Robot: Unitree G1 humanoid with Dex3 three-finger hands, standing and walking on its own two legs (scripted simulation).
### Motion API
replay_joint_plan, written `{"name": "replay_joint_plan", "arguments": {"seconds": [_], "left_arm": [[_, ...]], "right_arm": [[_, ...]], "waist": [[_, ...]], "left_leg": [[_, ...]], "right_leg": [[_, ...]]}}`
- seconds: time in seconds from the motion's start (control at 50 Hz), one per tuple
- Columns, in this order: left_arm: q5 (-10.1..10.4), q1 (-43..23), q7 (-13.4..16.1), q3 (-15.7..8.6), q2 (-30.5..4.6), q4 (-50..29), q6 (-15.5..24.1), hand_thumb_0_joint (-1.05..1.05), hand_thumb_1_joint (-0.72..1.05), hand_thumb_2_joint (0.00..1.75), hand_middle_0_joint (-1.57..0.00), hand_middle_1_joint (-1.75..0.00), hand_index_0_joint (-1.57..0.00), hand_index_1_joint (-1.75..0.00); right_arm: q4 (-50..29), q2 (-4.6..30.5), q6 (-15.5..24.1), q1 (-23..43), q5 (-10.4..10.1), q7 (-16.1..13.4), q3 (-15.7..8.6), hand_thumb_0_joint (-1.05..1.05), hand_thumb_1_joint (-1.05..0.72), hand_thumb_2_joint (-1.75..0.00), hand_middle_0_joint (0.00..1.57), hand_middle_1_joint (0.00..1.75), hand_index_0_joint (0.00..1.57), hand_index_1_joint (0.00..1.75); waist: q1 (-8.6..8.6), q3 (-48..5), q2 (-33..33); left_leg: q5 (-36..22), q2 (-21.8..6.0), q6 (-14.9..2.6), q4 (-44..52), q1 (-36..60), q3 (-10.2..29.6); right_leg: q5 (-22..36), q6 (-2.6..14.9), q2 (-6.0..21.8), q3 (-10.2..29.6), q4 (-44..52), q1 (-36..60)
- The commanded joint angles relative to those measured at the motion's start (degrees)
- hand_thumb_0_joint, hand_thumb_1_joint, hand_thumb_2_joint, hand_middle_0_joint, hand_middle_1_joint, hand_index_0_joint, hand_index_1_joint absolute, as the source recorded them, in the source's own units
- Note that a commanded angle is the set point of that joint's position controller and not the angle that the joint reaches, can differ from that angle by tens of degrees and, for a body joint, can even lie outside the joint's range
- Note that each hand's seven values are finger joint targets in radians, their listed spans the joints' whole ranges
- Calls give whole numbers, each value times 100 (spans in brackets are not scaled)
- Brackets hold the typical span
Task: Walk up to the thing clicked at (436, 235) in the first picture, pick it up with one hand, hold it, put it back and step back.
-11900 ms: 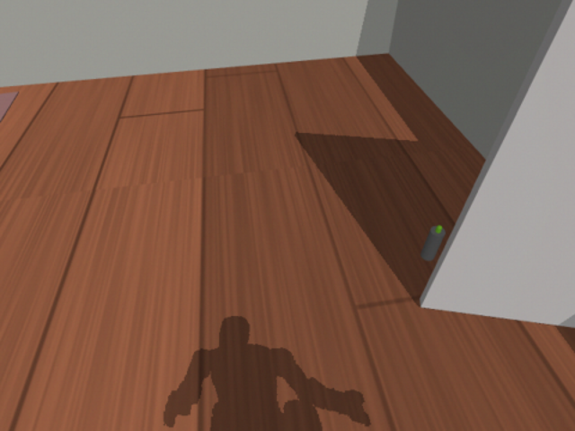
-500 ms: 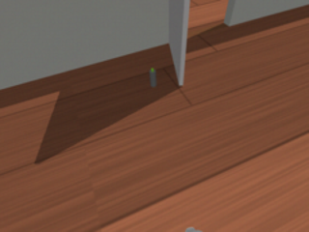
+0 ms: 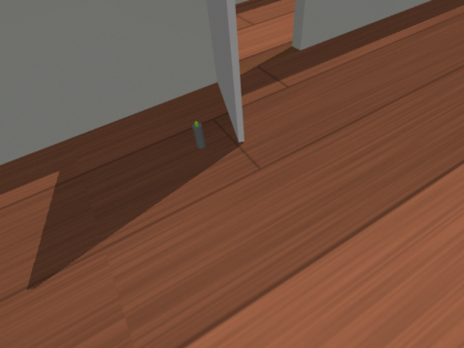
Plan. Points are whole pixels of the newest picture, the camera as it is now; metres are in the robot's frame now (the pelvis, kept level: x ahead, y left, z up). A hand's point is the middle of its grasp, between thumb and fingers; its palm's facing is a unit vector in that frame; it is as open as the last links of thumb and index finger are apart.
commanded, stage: walk up
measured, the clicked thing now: (198, 134) +1.46 +0.30 -0.66
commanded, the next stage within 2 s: stand in 0.94 s
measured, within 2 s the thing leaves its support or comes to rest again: neither
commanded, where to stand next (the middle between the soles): +0.09 +0.06 m, yaw +1 degrees
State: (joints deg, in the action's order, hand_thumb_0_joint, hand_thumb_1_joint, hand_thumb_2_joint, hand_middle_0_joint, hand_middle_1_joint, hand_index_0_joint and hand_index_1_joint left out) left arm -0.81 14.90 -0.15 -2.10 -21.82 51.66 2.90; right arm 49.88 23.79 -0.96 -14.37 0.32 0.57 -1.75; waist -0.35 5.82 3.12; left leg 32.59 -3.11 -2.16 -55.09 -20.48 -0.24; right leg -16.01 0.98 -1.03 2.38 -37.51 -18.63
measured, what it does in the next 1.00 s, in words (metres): steps on the spot: left foot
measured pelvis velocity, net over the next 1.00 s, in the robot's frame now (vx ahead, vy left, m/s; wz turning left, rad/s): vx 0.02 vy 0.02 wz -0.04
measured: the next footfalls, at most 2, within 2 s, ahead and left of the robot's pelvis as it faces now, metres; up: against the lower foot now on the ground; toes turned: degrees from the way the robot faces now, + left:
left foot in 0.14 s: +0.08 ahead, +0.16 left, +0.00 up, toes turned +1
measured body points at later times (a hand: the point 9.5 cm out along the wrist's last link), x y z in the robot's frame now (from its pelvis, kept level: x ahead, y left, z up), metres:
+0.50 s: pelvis +0.02 +0.02 +0.01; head +0.04 +0.02 +0.46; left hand +0.10 +0.32 -0.12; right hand +0.09 -0.29 -0.12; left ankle +0.04 +0.16 -0.72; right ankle +0.05 -0.12 -0.72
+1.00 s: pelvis +0.02 +0.02 +0.02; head +0.04 +0.01 +0.47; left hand +0.14 +0.31 -0.10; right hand +0.10 -0.28 -0.11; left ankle +0.04 +0.16 -0.72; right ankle +0.05 -0.12 -0.72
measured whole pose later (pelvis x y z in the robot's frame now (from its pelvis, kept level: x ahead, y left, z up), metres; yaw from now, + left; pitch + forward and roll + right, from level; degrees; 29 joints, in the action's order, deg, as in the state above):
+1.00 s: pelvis +0.02 +0.02 +0.02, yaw -2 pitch -2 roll +0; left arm -0.3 1.7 -0.6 -0.3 -19.2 66.3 1.0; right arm 65.7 20.1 -0.2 -3.4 0.5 1.2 -0.5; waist 0.9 3.5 0.6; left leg 10.2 -3.3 2.1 -21.5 -9.1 -2.4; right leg -9.4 -1.8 0.4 4.3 -21.6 -10.2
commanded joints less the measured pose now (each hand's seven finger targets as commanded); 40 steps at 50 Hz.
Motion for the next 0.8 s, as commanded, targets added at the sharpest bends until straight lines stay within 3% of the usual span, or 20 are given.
{"name": "replay_joint_plan", "arguments": {"seconds": [0.0,0.06,0.08,0.1,0.12,0.14,0.16,0.18,0.2,0.22,0.24,0.26,0.3,0.34,0.42,0.48,0.52,0.56,0.64,0.78], "left_arm": [[-12,-149,198,-363,-1485,-341,145,0,90,90,-20,-30,-20,-30],[-7,-451,190,-305,-1452,-357,82,0,90,90,-20,-30,-20,-30],[33,-638,182,-286,-1442,-370,39,0,90,90,-20,-30,-20,-30],[76,-731,171,-242,-1295,-365,-10,0,90,90,-20,-30,-20,-30],[114,-732,171,-165,-1056,-380,-42,0,90,90,-20,-30,-20,-30],[180,-630,166,-109,-874,-315,-74,0,90,90,-20,-30,-20,-30],[181,-427,183,-130,-973,-169,-107,0,90,90,-20,-30,-20,-30],[126,-290,191,-217,-1210,71,-118,0,90,90,-20,-30,-20,-30],[66,-159,155,-235,-1260,201,-86,0,90,90,-20,-30,-20,-30],[44,-173,119,-241,-1200,301,-61,0,90,90,-20,-30,-20,-30],[45,-307,102,-245,-1206,342,-38,0,90,90,-20,-30,-20,-30],[55,-521,98,-257,-1274,318,-25,0,90,90,-20,-30,-20,-30],[66,-784,102,-206,-1222,368,-27,0,90,90,-20,-30,-20,-30],[63,-737,96,-143,-1163,507,-30,0,90,90,-20,-30,-20,-30],[87,-1028,98,-127,-1177,658,15,0,90,90,-20,-30,-20,-30],[116,-1091,120,-84,-1124,790,27,0,90,90,-20,-30,-20,-30],[133,-1133,125,-73,-1100,861,15,0,90,90,-20,-30,-20,-30],[145,-1208,128,-58,-1051,920,-3,0,90,90,-20,-30,-20,-30],[116,-1340,119,-36,-1041,1049,-36,0,90,90,-20,-30,-20,-30],[84,-1522,91,-45,-1017,1128,-60,0,90,90,-20,-30,-20,-30]], "right_arm": [[-168,971,181,-354,-16,-50,-308,0,-90,-90,20,30,20,30],[1,863,194,-329,-8,-49,-296,0,-90,-90,20,30,20,30],[100,834,227,-384,-11,-62,-310,0,-90,-90,20,30,20,30],[222,869,256,-493,23,-83,-345,0,-90,-90,20,30,20,30],[232,1050,290,-382,83,-106,-402,0,-90,-90,20,30,20,30],[146,1269,317,-67,103,-112,-414,0,-90,-90,20,30,20,30],[20,1498,326,439,67,-79,-396,0,-90,-90,20,30,20,30],[21,1554,296,934,38,-37,-388,0,-90,-90,20,30,20,30],[27,1343,264,1157,62,-21,-325,0,-90,-90,20,30,20,30],[117,1175,239,1049,60,-18,-264,0,-90,-90,20,30,20,30],[162,1063,236,966,43,-13,-234,0,-90,-90,20,30,20,30],[243,1035,241,860,40,0,-216,0,-90,-90,20,30,20,30],[441,1050,254,749,27,31,-200,0,-90,-90,20,30,20,30],[475,1033,248,937,34,34,-185,0,-90,-90,20,30,20,30],[662,928,291,908,-28,-5,-125,0,-90,-90,20,30,20,30],[777,942,294,1000,-71,-31,-129,0,-90,-90,20,30,20,30],[869,926,279,1002,-82,-43,-139,0,-90,-90,20,30,20,30],[942,929,259,1042,-72,-48,-145,0,-90,-90,20,30,20,30],[1032,875,201,1284,-76,-41,-131,0,-90,-90,20,30,20,30],[1172,860,197,1455,-49,-1,-95,0,-90,-90,20,30,20,30]], "waist": [[68,-556,-1268],[126,-676,-1495],[273,-734,-1414],[355,-728,-1168],[350,-695,-682],[184,-612,-55],[-16,-581,330],[-155,-415,399],[-304,-303,272],[-283,-233,176],[-195,-220,60],[-81,-169,47],[14,-269,318],[-44,-329,324],[54,-667,-144],[84,-956,-212],[106,-1086,-267],[113,-1130,-255],[114,-902,-438],[95,-781,-446]], "left_leg": [[-644,-139,49,504,-309,95],[-1082,-2,102,1366,399,-159],[-1679,97,82,1975,838,-269],[-2171,116,73,2352,1206,-192],[-2300,-262,-35,2710,1336,380],[-1786,-892,-233,3259,1015,1324],[-578,-1591,-668,3788,150,2156],[130,-1646,-860,3786,-717,2021],[456,-1309,-637,3589,-1058,1517],[429,-866,-347,3397,-886,1018],[24,-547,-130,3127,-604,725],[-206,-374,-38,2978,-426,627],[-228,-459,-46,3169,-65,771],[-269,-588,-107,3292,144,822],[-1738,-483,-25,3074,521,516],[-2815,-495,-18,2882,1016,327],[-3036,-504,-13,2915,1276,243],[-3110,-526,-18,3000,1344,235],[-2611,-492,8,3172,1352,197],[-2344,-510,78,3527,1393,189]], "right_leg": [[1346,996,1123,1544,1216,389],[1631,880,972,1115,908,-63],[1498,795,935,981,641,-317],[1279,602,852,901,344,-619],[922,367,661,753,71,-929],[116,147,232,489,-173,-924],[-911,57,12,112,-424,-343],[-1165,48,199,110,-635,495],[-917,77,273,176,-283,890],[-609,136,249,399,269,751],[-327,215,352,655,642,527],[-394,240,423,831,859,241],[-718,228,419,804,967,36],[-471,166,345,638,950,79],[1045,131,521,700,1024,494],[1786,83,606,637,1118,618],[1882,81,646,634,1161,651],[1879,61,650,601,1209,719],[1462,45,700,691,1566,588],[1197,-6,690,691,1876,650]]}}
